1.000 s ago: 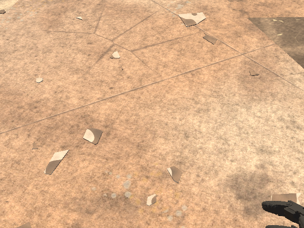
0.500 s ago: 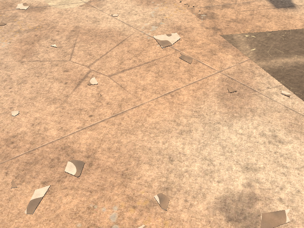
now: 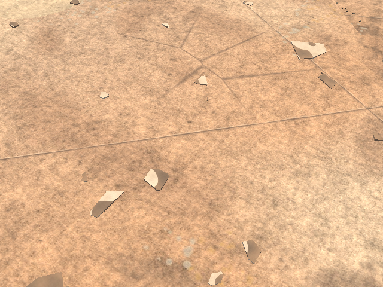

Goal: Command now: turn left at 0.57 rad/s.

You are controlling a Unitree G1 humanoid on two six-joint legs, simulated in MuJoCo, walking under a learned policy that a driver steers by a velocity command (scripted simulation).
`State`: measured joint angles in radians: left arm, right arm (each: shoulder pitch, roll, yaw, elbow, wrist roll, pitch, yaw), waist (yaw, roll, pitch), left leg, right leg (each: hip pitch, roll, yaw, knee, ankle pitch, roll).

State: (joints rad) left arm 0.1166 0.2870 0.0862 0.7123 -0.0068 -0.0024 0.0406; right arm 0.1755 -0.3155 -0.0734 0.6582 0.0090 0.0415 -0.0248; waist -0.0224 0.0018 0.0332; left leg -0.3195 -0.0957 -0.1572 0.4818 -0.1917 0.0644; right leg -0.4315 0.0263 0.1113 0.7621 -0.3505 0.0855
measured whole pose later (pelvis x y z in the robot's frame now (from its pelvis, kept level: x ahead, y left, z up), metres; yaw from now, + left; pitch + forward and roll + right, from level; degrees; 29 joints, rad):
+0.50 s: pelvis +0.01 +0.00 -0.01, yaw +15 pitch +2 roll -1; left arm 0.25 0.29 0.07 0.73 -0.02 -0.01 0.00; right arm 0.21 -0.29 -0.06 0.64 0.02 0.02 0.02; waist 0.03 0.00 -0.01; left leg -0.24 0.01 0.02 0.52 -0.33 0.01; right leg -0.22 -0.07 -0.06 0.49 -0.30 0.01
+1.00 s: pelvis +0.22 +0.04 -0.03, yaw +17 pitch +3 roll +0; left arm 0.01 0.27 0.03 0.66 -0.01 -0.10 -0.06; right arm 0.47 -0.30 -0.06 0.81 0.01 -0.03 -0.02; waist -0.07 0.01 0.04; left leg 0.06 0.02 -0.03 0.54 -0.50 0.01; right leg -0.54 0.02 -0.06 0.56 -0.06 -0.07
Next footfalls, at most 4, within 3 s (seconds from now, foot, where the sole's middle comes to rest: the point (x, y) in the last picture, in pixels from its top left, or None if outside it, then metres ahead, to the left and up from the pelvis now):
0.12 right None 0.06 -0.14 -0.78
0.50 left None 0.00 0.11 -0.78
0.98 right None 0.41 -0.01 -0.78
1.50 left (104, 239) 0.62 0.30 -0.78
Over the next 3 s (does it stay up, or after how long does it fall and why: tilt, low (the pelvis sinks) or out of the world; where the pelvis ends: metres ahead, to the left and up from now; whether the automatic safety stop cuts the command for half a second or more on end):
stays up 1.27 0.26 -0.01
